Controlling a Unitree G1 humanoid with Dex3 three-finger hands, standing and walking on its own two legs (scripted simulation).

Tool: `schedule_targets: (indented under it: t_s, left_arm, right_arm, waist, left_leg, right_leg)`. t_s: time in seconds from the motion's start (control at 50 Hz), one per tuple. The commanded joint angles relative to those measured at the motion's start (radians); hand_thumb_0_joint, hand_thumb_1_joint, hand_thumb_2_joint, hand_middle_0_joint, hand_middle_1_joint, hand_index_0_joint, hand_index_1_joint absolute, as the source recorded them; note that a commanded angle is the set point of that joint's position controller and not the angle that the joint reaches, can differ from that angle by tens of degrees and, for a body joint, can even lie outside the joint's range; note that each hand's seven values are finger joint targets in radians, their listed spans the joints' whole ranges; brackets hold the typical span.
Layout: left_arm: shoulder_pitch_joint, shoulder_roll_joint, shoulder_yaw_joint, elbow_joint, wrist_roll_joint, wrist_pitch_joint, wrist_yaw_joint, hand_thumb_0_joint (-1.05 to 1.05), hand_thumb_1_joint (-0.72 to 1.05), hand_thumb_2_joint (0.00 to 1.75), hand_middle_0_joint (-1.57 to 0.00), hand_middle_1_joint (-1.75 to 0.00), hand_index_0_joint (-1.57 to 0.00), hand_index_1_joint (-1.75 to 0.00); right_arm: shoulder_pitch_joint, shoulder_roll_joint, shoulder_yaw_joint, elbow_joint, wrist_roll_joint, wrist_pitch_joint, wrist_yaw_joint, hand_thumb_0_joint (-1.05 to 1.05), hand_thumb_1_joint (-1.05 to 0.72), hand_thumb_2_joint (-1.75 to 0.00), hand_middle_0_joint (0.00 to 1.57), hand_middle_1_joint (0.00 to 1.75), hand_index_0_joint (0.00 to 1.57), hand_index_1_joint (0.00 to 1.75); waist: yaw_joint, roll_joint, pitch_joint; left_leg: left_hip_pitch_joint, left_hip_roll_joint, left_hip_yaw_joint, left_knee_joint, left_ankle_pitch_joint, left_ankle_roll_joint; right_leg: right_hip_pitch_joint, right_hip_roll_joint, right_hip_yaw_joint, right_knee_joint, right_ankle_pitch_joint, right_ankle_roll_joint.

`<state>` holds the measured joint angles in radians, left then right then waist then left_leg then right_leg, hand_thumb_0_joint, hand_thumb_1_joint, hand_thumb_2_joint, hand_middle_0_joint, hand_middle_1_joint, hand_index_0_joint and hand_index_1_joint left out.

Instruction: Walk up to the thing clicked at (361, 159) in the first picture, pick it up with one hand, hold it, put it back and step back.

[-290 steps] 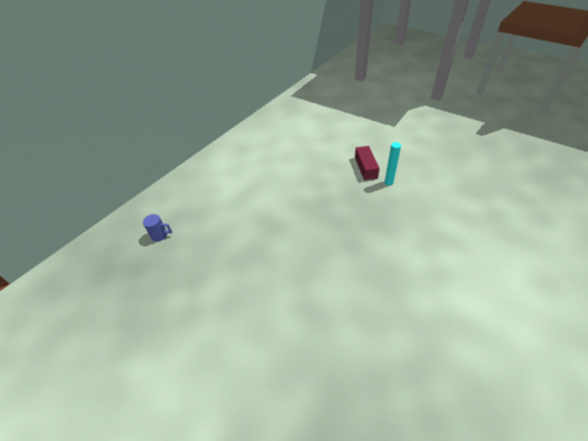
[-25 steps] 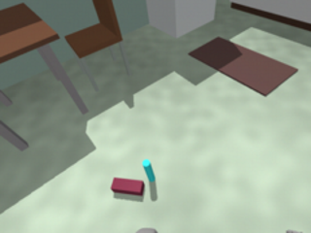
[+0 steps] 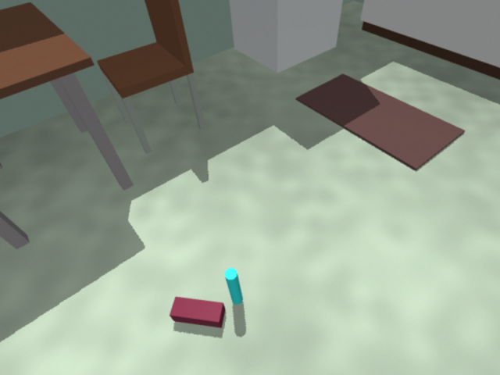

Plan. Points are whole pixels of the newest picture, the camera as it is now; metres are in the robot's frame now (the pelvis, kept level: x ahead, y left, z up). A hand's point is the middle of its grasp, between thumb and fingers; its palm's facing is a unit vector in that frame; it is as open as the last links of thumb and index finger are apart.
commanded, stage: walk up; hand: left
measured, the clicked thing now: (198, 312) +0.47 +0.32 -0.74
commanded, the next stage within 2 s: stand in 0.68 s
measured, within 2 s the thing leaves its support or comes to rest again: neither
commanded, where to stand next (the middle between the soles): +0.06 +0.01 m, yaw -2 degrees
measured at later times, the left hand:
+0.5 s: hand out of the picture +0.10 +0.25 -0.14, palm faces -0.03 -0.94 -0.35, open 7.4 cm
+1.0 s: hand out of the picture +0.08 +0.25 -0.14, palm faces -0.04 -0.94 -0.34, open 7.4 cm
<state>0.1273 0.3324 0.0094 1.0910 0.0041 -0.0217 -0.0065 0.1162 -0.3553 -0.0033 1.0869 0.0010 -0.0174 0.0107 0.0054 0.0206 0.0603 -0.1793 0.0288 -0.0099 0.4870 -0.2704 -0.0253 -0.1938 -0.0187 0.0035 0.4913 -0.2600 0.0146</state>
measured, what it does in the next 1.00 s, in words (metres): stands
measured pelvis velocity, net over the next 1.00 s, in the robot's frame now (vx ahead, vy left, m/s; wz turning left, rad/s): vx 0.00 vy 0.00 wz -0.02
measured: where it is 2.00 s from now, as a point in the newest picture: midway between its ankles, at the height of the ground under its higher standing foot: outside the picture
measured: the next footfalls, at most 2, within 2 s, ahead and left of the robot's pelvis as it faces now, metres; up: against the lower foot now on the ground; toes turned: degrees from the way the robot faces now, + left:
none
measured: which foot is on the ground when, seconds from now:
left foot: down 0.00-1.00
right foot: down 0.00-1.00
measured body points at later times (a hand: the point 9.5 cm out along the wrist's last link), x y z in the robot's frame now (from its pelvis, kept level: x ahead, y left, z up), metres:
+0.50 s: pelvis +0.00 +0.00 +0.01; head +0.01 -0.01 +0.46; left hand +0.11 +0.30 -0.12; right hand +0.08 -0.31 -0.12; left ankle +0.00 +0.14 -0.74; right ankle +0.00 -0.13 -0.74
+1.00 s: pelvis +0.00 +0.00 +0.01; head +0.01 +0.00 +0.46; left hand +0.09 +0.30 -0.12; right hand +0.07 -0.30 -0.12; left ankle +0.00 +0.14 -0.74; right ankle +0.00 -0.13 -0.74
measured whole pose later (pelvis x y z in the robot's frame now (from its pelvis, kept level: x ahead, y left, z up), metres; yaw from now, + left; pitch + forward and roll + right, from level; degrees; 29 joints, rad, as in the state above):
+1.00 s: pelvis +0.00 +0.00 +0.01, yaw -1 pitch -2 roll +0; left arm 0.08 0.34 0.00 1.14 0.01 -0.01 0.00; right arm 0.08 -0.35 -0.01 1.15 -0.01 -0.01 0.01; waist -0.01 0.00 0.06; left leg -0.10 0.03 0.02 0.30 -0.17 -0.03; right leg -0.14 -0.02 0.03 0.33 -0.17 0.02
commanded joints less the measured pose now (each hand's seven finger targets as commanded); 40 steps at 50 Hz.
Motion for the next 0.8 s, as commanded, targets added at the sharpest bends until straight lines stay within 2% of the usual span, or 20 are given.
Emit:
schedule_targets:
  t_s: [0.0, 0.08, 0.24, 0.28, 0.4, 0.64, 0.66, 0.68, 0.74, 0.78]
  left_arm:
    - [-0.065, 0.244, 0.051, -0.047, -0.008, -0.026, 0.018, 0.0, 0.9, 0.9, -0.2, -0.3, -0.2, -0.3]
    - [-0.09, 0.232, 0.044, -0.038, -0.006, -0.021, 0.016, 0.0, 0.9, 0.9, -0.2, -0.3, -0.2, -0.3]
    - [-0.112, 0.233, 0.044, -0.027, 0.004, -0.018, 0.012, 0.0, 0.9, 0.9, -0.2, -0.3, -0.2, -0.3]
    - [-0.114, 0.232, 0.046, -0.024, 0.005, -0.019, 0.012, 0.0, 0.9, 0.9, -0.2, -0.3, -0.2, -0.3]
    - [-0.125, 0.232, 0.048, -0.028, 0.007, -0.021, 0.012, 0.0, 0.9, 0.9, -0.2, -0.3, -0.2, -0.3]
    - [-0.108, 0.223, 0.046, -0.021, 0.006, -0.013, 0.011, 0.0, 0.9, 0.9, -0.2, -0.3, -0.2, -0.3]
    - [-0.114, 0.23, 0.043, -0.019, -0.002, -0.012, 0.012, 0.0, 0.9, 0.9, -0.2, -0.3, -0.2, -0.3]
    - [-0.112, 0.227, 0.043, -0.015, -0.003, -0.01, 0.013, 0.0, 0.9, 0.9, -0.2, -0.3, -0.2, -0.3]
    - [-0.091, 0.222, 0.039, -0.013, -0.004, -0.011, 0.013, 0.0, 0.9, 0.9, -0.2, -0.3, -0.2, -0.3]
    - [-0.09, 0.222, 0.037, -0.013, -0.003, -0.01, 0.012, 0.0, 0.9, 0.9, -0.2, -0.3, -0.2, -0.3]
  right_arm:
    - [-0.045, -0.218, -0.046, -0.054, 0.0, -0.028, -0.017, 0.0, -0.9, -0.9, 0.2, 0.3, 0.2, 0.3]
    - [-0.062, -0.212, -0.049, -0.044, -0.003, -0.023, -0.018, 0.0, -0.9, -0.9, 0.2, 0.3, 0.2, 0.3]
    - [-0.092, -0.206, -0.046, -0.044, -0.006, -0.021, -0.013, 0.0, -0.9, -0.9, 0.2, 0.3, 0.2, 0.3]
    - [-0.088, -0.208, -0.048, -0.041, -0.006, -0.022, -0.013, 0.0, -0.9, -0.9, 0.2, 0.3, 0.2, 0.3]
    - [-0.077, -0.207, -0.049, -0.037, -0.008, -0.02, -0.013, 0.0, -0.9, -0.9, 0.2, 0.3, 0.2, 0.3]
    - [-0.061, -0.205, -0.05, -0.027, -0.012, -0.021, -0.015, 0.0, -0.9, -0.9, 0.2, 0.3, 0.2, 0.3]
    - [-0.082, -0.207, -0.047, -0.021, -0.014, -0.02, -0.017, 0.0, -0.9, -0.9, 0.2, 0.3, 0.2, 0.3]
    - [-0.076, -0.209, -0.047, -0.017, -0.013, -0.02, -0.018, 0.0, -0.9, -0.9, 0.2, 0.3, 0.2, 0.3]
    - [-0.07, -0.211, -0.047, -0.01, -0.01, -0.021, -0.018, 0.0, -0.9, -0.9, 0.2, 0.3, 0.2, 0.3]
    - [-0.068, -0.208, -0.046, -0.004, -0.01, -0.022, -0.018, 0.0, -0.9, -0.9, 0.2, 0.3, 0.2, 0.3]
  waist:
    - [-0.008, -0.029, -0.115]
    - [-0.009, -0.021, -0.111]
    - [-0.008, -0.032, -0.1]
    - [-0.009, -0.035, -0.117]
    - [-0.015, -0.038, -0.119]
    - [-0.011, -0.023, -0.095]
    - [-0.006, -0.033, -0.064]
    - [-0.007, -0.027, -0.063]
    - [-0.005, -0.023, -0.084]
    - [-0.008, -0.013, -0.098]
  left_leg:
    - [0.046, 0.091, -0.069, -0.089, 0.311, 0.06]
    - [0.059, 0.095, -0.06, -0.121, 0.274, 0.056]
    - [0.066, 0.095, -0.048, -0.159, 0.211, 0.049]
    - [0.08, 0.096, -0.045, -0.161, 0.233, 0.047]
    - [0.081, 0.092, -0.035, -0.166, 0.218, 0.044]
    - [0.071, 0.093, -0.04, -0.195, 0.181, 0.046]
    - [0.058, 0.108, -0.059, -0.219, 0.219, 0.037]
    - [0.056, 0.106, -0.058, -0.224, 0.213, 0.035]
    - [0.097, 0.106, -0.054, -0.218, 0.277, 0.033]
    - [0.108, 0.108, -0.053, -0.218, 0.27, 0.03]
  right_leg:
    - [0.074, -0.089, 0.088, -0.083, 0.327, -0.051]
    - [0.073, -0.088, 0.088, -0.118, 0.278, -0.045]
    - [0.08, -0.09, 0.095, -0.16, 0.254, -0.037]
    - [0.094, -0.092, 0.095, -0.158, 0.279, -0.038]
    - [0.107, -0.094, 0.101, -0.171, 0.275, -0.04]
    - [0.093, -0.08, 0.101, -0.176, 0.23, -0.036]
    - [0.081, -0.092, 0.097, -0.177, 0.24, -0.033]
    - [0.088, -0.093, 0.099, -0.181, 0.234, -0.032]
    - [0.087, -0.094, 0.095, -0.181, 0.278, -0.029]
    - [0.089, -0.097, 0.097, -0.186, 0.273, -0.03]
